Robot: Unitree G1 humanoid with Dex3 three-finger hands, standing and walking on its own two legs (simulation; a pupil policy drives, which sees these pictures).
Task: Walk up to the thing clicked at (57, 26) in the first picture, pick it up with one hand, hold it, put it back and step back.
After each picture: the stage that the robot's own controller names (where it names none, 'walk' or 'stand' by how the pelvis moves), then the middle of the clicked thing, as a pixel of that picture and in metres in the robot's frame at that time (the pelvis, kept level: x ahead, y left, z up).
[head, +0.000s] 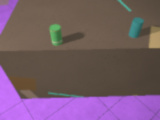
stand; (56, 35) +0.78 +0.21 -0.11
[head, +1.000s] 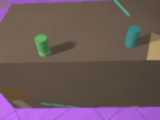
walk; (43, 46) +0.65 +0.30 -0.10
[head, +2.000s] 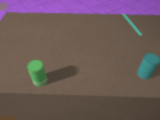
stand; (37, 73) +0.45 +0.25 -0.08
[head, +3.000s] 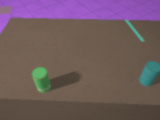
stand; (41, 80) +0.44 +0.23 -0.11
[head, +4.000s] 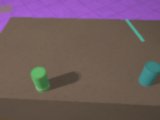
stand; (40, 80) +0.44 +0.24 -0.11
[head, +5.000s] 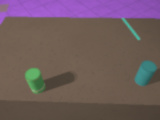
stand; (35, 81) +0.43 +0.26 -0.11
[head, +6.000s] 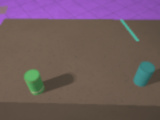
stand; (34, 82) +0.43 +0.26 -0.11
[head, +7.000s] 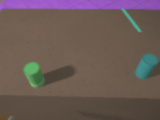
rise first; (34, 75) +0.44 +0.26 -0.11
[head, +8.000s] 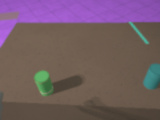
rise first; (44, 83) +0.43 +0.24 -0.11
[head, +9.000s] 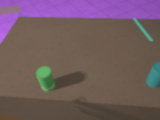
go down; (46, 79) +0.44 +0.24 -0.10
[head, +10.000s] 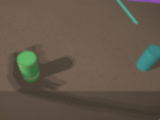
go down; (29, 67) +0.43 +0.21 -0.04
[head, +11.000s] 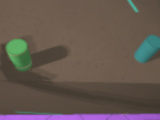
approach; (20, 56) +0.45 +0.23 -0.03
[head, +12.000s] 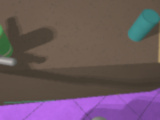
close in; out of the picture +0.47 +0.24 +0.01
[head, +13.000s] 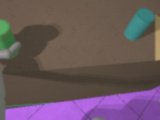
lift; (3, 40) +0.48 +0.21 +0.01
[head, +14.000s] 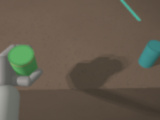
lift; (25, 65) +0.36 +0.19 +0.10
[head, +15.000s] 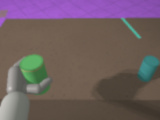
hold; (36, 75) +0.33 +0.17 +0.11
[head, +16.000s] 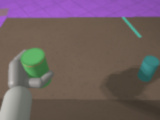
hold; (37, 69) +0.34 +0.17 +0.12
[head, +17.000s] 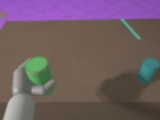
crouch; (41, 77) +0.33 +0.16 +0.10
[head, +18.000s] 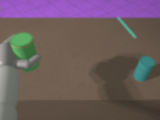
crouch; (25, 52) +0.40 +0.21 +0.13
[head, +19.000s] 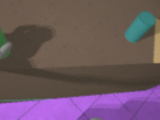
lower; out of the picture +0.47 +0.24 -0.01
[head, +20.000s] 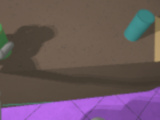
lower; out of the picture +0.48 +0.23 +0.01
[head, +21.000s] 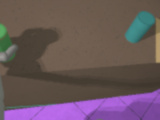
lower; (0, 43) +0.47 +0.23 +0.01
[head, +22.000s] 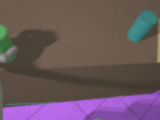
lower; (0, 44) +0.47 +0.23 +0.01
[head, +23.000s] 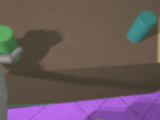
loosen; (6, 45) +0.47 +0.21 +0.01
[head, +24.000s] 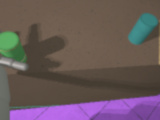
withdraw; (12, 50) +0.46 +0.20 +0.00
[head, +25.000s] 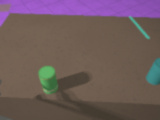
sink last; (48, 80) +0.42 +0.19 -0.06
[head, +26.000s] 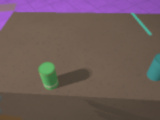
stand; (49, 76) +0.43 +0.20 -0.06
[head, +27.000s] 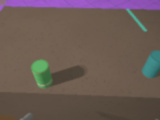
stand; (42, 74) +0.43 +0.21 -0.05
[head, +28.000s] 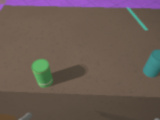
stand; (43, 73) +0.43 +0.20 -0.05
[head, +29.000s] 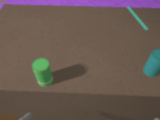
stand; (43, 72) +0.43 +0.20 -0.05
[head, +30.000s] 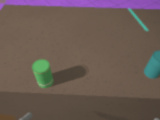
stand; (43, 74) +0.42 +0.20 -0.05
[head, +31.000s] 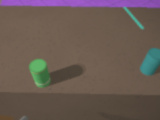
stand; (40, 73) +0.43 +0.20 -0.05
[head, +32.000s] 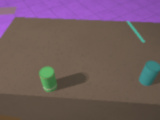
stand; (48, 79) +0.45 +0.20 -0.11
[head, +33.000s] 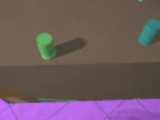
walk; (46, 47) +0.52 +0.19 -0.09
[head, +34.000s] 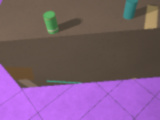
walk; (51, 22) +0.78 +0.26 -0.09
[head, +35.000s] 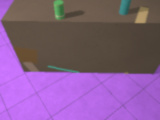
stand; (59, 10) +1.01 +0.25 -0.09
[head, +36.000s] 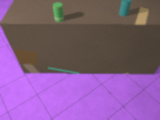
stand; (58, 12) +1.00 +0.24 -0.11
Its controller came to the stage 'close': yes
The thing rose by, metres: 0.21
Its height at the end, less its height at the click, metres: +0.00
